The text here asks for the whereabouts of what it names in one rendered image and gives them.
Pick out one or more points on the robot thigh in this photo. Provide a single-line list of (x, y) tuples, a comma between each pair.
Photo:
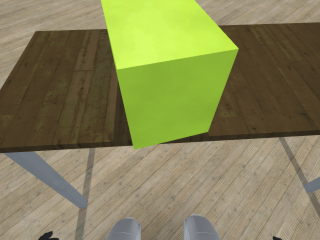
[(199, 228), (125, 229)]

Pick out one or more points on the carton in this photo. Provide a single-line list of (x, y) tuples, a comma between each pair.
[(172, 63)]

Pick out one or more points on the left robot thigh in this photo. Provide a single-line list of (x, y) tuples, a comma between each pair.
[(125, 229)]

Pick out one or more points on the right robot thigh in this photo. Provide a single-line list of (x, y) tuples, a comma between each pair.
[(199, 228)]

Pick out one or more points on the table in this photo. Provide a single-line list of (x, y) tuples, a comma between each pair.
[(63, 93)]

